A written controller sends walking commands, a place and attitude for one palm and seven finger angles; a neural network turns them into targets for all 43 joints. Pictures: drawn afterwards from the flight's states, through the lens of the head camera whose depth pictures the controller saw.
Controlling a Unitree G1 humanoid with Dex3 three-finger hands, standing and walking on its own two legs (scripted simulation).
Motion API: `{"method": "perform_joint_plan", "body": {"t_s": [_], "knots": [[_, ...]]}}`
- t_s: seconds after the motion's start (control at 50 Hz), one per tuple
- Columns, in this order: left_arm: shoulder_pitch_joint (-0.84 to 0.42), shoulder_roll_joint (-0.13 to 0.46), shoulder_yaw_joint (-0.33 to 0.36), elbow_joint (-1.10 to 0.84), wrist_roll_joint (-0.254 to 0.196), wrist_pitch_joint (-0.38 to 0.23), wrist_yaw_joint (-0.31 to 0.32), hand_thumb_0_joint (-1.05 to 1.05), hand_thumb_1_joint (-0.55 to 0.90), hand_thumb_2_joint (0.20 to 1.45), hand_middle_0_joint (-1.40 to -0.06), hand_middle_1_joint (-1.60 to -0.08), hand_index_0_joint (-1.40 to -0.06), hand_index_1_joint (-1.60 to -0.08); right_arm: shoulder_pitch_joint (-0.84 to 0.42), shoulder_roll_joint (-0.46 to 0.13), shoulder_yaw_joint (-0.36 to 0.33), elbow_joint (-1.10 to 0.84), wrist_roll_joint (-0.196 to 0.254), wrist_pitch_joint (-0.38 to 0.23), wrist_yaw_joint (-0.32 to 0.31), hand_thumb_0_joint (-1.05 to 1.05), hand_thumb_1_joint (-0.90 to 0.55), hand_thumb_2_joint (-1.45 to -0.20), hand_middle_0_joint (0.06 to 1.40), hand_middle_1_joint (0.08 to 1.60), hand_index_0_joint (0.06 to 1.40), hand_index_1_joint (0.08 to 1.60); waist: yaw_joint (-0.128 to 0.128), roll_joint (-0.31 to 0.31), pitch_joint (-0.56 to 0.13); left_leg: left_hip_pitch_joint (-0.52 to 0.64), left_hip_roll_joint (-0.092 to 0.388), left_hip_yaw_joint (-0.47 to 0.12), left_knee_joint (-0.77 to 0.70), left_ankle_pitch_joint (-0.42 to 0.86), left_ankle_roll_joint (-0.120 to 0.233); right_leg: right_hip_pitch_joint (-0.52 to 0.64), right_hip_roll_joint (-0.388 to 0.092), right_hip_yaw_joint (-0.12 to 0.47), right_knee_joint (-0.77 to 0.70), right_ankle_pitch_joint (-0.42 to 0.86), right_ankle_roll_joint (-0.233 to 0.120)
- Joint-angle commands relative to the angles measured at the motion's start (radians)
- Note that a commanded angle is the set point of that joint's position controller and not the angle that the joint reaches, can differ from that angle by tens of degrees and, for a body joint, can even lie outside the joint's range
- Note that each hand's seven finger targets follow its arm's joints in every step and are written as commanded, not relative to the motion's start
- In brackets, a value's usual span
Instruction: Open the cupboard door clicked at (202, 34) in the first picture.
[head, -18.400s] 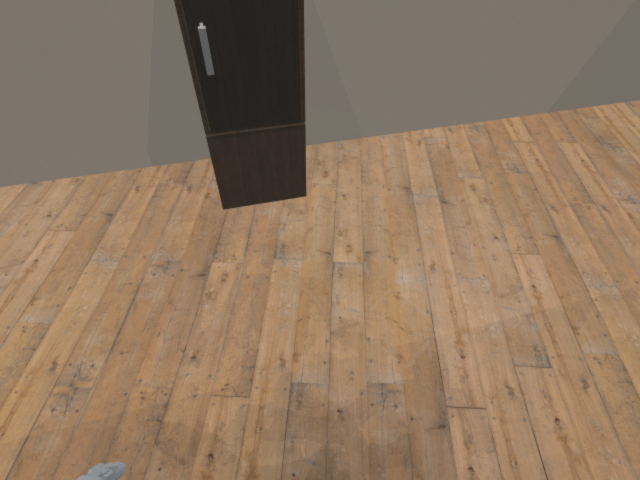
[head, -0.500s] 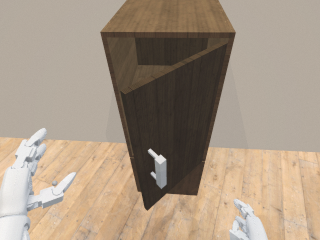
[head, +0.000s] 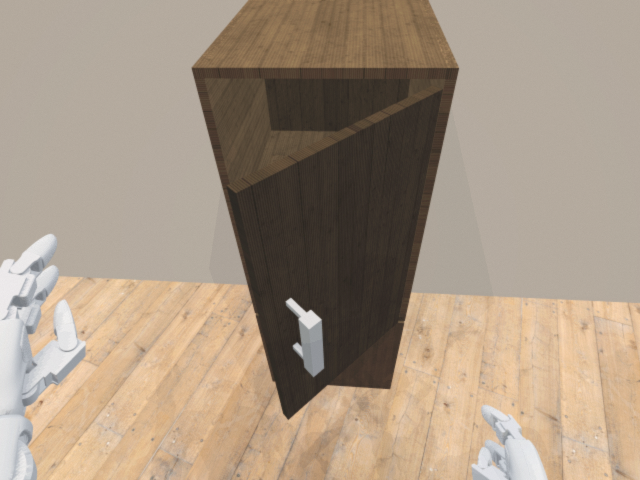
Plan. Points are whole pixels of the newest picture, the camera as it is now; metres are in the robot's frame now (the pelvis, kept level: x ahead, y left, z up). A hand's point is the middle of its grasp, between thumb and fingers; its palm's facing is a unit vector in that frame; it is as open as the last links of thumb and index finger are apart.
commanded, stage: draw the hand back to the body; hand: left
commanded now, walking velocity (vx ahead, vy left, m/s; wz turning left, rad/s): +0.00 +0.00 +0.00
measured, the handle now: (303, 336) +0.34 +0.08 -0.04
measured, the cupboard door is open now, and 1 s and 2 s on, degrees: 46 46 46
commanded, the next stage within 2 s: step back with the hand held close in 0.04 s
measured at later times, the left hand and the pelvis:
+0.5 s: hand (76, 359) +0.18 +0.26 +0.15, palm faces +0.33 -0.79 -0.52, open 7.4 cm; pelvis -0.03 +0.01 +0.00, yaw -1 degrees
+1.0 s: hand out of the picture +0.06 +0.29 +0.16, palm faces +0.47 -0.73 -0.50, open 7.4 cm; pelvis -0.12 +0.02 -0.02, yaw +5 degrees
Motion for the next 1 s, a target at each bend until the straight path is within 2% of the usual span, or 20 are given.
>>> {"method": "perform_joint_plan", "body": {"t_s": [0.0,0.12,0.14,0.16,0.18,0.2,0.24,0.28,0.32,0.36,0.48,0.58,0.68,0.78,0.84,0.88,0.9,0.94,0.96,0.98], "knots": [[-0.090,0.187,0.129,-0.207,0.000,-0.074,0.023,0.000,0.900,0.900,-0.200,-0.300,-0.200,-0.300,-0.152,-0.097,-0.039,-0.164,-0.003,-0.068,-0.009,0.000,-0.900,-0.900,0.200,0.300,0.200,0.300,0.003,-0.006,-0.057,0.113,-0.009,0.006,-0.041,0.193,0.026,-0.116,0.007,-0.012,-0.072,0.256,-0.005],[-0.094,0.175,0.120,-0.173,-0.004,-0.076,0.016,0.000,0.900,0.900,-0.200,-0.300,-0.200,-0.300,-0.156,-0.097,-0.043,-0.159,-0.003,-0.063,-0.011,0.000,-0.900,-0.900,0.200,0.300,0.200,0.300,0.003,-0.043,-0.031,0.115,-0.009,0.010,-0.050,0.169,0.030,-0.127,0.009,-0.008,-0.092,0.231,0.001],[-0.175,0.207,0.132,-0.243,-0.002,-0.087,0.019,0.000,0.900,0.900,-0.200,-0.300,-0.200,-0.300,-0.164,-0.100,-0.043,-0.161,-0.003,-0.068,-0.011,0.000,-0.900,-0.900,0.200,0.300,0.200,0.300,0.002,-0.018,-0.060,0.126,-0.012,0.009,-0.047,0.170,0.032,-0.119,0.006,-0.002,-0.093,0.235,0.000],[-0.231,0.320,0.245,-0.264,0.011,-0.122,0.025,0.000,0.900,0.900,-0.200,-0.300,-0.200,-0.300,-0.142,-0.119,-0.043,-0.184,0.001,-0.041,-0.010,0.000,-0.900,-0.900,0.200,0.300,0.200,0.300,-0.044,-0.049,0.021,0.068,0.004,-0.002,0.010,0.147,0.045,-0.228,-0.040,0.052,-0.147,0.291,0.013],[-0.214,0.314,0.244,-0.216,0.017,-0.133,0.021,0.000,0.900,0.900,-0.200,-0.300,-0.200,-0.300,-0.149,-0.106,-0.041,-0.170,-0.001,-0.024,-0.011,0.000,-0.900,-0.900,0.200,0.300,0.200,0.300,-0.043,-0.057,0.020,0.052,-0.003,-0.012,0.027,0.139,0.042,-0.226,-0.061,0.053,-0.150,0.334,0.008],[-0.103,0.235,0.181,-0.160,0.017,-0.128,0.011,0.000,0.900,0.900,-0.200,-0.300,-0.200,-0.300,-0.145,-0.108,-0.047,-0.169,-0.005,-0.010,-0.010,0.000,-0.900,-0.900,0.200,0.300,0.200,0.300,-0.053,-0.065,0.003,0.058,0.000,-0.012,0.035,0.173,0.038,-0.221,-0.065,0.041,-0.131,0.364,0.009],[-0.012,0.203,0.156,-0.172,0.016,-0.128,0.006,0.000,0.900,0.900,-0.200,-0.300,-0.200,-0.300,-0.135,-0.117,-0.057,-0.187,-0.004,0.012,-0.004,0.000,-0.900,-0.900,0.200,0.300,0.200,0.300,-0.053,-0.033,-0.067,0.076,0.013,-0.005,0.027,0.264,0.037,-0.190,-0.060,0.022,-0.088,0.406,0.017],[0.035,0.209,0.167,-0.200,0.013,-0.130,0.008,0.000,0.900,0.900,-0.200,-0.300,-0.200,-0.300,-0.139,-0.118,-0.063,-0.199,-0.001,0.030,-0.004,0.000,-0.900,-0.900,0.200,0.300,0.200,0.300,-0.050,-0.011,-0.125,0.091,0.022,-0.005,0.024,0.366,0.037,-0.159,-0.052,0.011,-0.056,0.455,0.021],[0.056,0.232,0.189,-0.227,0.010,-0.128,0.012,0.000,0.900,0.900,-0.200,-0.300,-0.200,-0.300,-0.141,-0.115,-0.065,-0.214,0.003,0.048,-0.004,0.000,-0.900,-0.900,0.200,0.300,0.200,0.300,-0.050,-0.036,-0.161,0.093,0.033,-0.006,0.026,0.419,0.034,-0.148,-0.046,0.010,-0.031,0.477,0.023],[0.058,0.247,0.203,-0.242,0.007,-0.125,0.018,0.000,0.900,0.900,-0.200,-0.300,-0.200,-0.300,-0.142,-0.113,-0.070,-0.225,0.007,0.063,-0.006,0.000,-0.900,-0.900,0.200,0.300,0.200,0.300,-0.053,-0.064,-0.166,0.077,0.037,-0.002,0.028,0.410,0.030,-0.153,-0.045,0.011,-0.024,0.478,0.026],[0.067,0.283,0.232,-0.292,0.005,-0.132,0.037,0.000,0.900,0.900,-0.200,-0.300,-0.200,-0.300,-0.141,-0.117,-0.077,-0.242,0.010,0.074,-0.013,0.000,-0.900,-0.900,0.200,0.300,0.200,0.300,-0.052,-0.022,-0.172,0.018,0.043,-0.014,0.019,0.372,0.027,-0.152,-0.039,0.018,0.002,0.420,0.024],[0.095,0.270,0.226,-0.297,0.007,-0.144,0.045,0.000,0.900,0.900,-0.200,-0.300,-0.200,-0.300,-0.133,-0.121,-0.080,-0.244,0.011,0.064,-0.011,0.000,-0.900,-0.900,0.200,0.300,0.200,0.300,-0.057,-0.001,-0.140,-0.064,0.052,-0.036,-0.017,0.207,0.029,-0.167,-0.025,0.025,0.004,0.275,0.021],[0.082,0.274,0.237,-0.323,0.022,-0.178,0.053,0.000,0.900,0.900,-0.200,-0.300,-0.200,-0.300,-0.129,-0.134,-0.078,-0.249,0.008,0.039,-0.010,0.000,-0.900,-0.900,0.200,0.300,0.200,0.300,-0.061,0.067,-0.082,-0.260,0.082,-0.106,-0.124,-0.167,0.050,-0.119,0.011,0.027,0.041,0.059,0.020],[0.066,0.253,0.251,-0.306,0.041,-0.200,0.053,0.000,0.900,0.900,-0.200,-0.300,-0.200,-0.300,-0.122,-0.139,-0.080,-0.251,0.004,0.002,-0.008,0.000,-0.900,-0.900,0.200,0.300,0.200,0.300,-0.054,0.113,-0.064,-0.519,0.140,-0.183,-0.207,-0.439,0.089,0.028,0.056,0.025,0.198,0.011,0.024],[0.074,0.254,0.263,-0.341,0.046,-0.213,0.051,0.000,0.900,0.900,-0.200,-0.300,-0.200,-0.300,-0.106,-0.132,-0.086,-0.244,0.002,-0.023,0.000,0.000,-0.900,-0.900,0.200,0.300,0.200,0.300,-0.052,0.113,-0.090,-0.531,0.136,-0.181,-0.177,-0.462,0.091,0.020,0.068,0.041,0.223,0.000,0.010],[0.087,0.275,0.282,-0.358,0.040,-0.222,0.050,0.000,0.900,0.900,-0.200,-0.300,-0.200,-0.300,-0.101,-0.128,-0.089,-0.238,-0.002,-0.034,0.002,0.000,-0.900,-0.900,0.200,0.300,0.200,0.300,-0.056,0.053,-0.097,-0.465,0.092,-0.134,-0.083,-0.410,0.073,-0.074,0.038,0.107,0.131,-0.049,-0.005],[0.097,0.264,0.269,-0.353,0.038,-0.222,0.050,0.000,0.900,0.900,-0.200,-0.300,-0.200,-0.300,-0.089,-0.117,-0.088,-0.232,-0.003,-0.035,0.004,0.000,-0.900,-0.900,0.200,0.300,0.200,0.300,-0.062,-0.007,-0.085,-0.412,0.055,-0.097,-0.002,-0.376,0.054,-0.164,0.000,0.164,0.059,-0.115,-0.022],[0.055,0.255,0.232,-0.358,0.030,-0.219,0.061,0.000,0.900,0.900,-0.200,-0.300,-0.200,-0.300,-0.056,-0.107,-0.092,-0.187,-0.005,-0.030,0.010,0.000,-0.900,-0.900,0.200,0.300,0.200,0.300,-0.077,-0.168,-0.073,-0.134,-0.035,-0.014,0.305,-0.181,-0.010,-0.508,-0.149,0.306,-0.134,-0.216,-0.095],[0.016,0.247,0.209,-0.353,0.033,-0.217,0.070,0.000,0.900,0.900,-0.200,-0.300,-0.200,-0.300,-0.051,-0.097,-0.091,-0.164,-0.006,-0.026,0.013,0.000,-0.900,-0.900,0.200,0.300,0.200,0.300,-0.086,-0.210,-0.076,-0.064,-0.043,-0.008,0.394,-0.136,-0.015,-0.576,-0.203,0.316,-0.156,-0.164,-0.116],[-0.008,0.243,0.202,-0.336,0.037,-0.211,0.078,0.000,0.900,0.900,-0.200,-0.300,-0.200,-0.300,-0.047,-0.094,-0.090,-0.145,-0.011,-0.024,0.012,0.000,-0.900,-0.900,0.200,0.300,0.200,0.300,-0.096,-0.211,-0.076,-0.032,-0.045,-0.009,0.397,-0.109,-0.013,-0.594,-0.206,0.293,-0.143,-0.074,-0.115]]}}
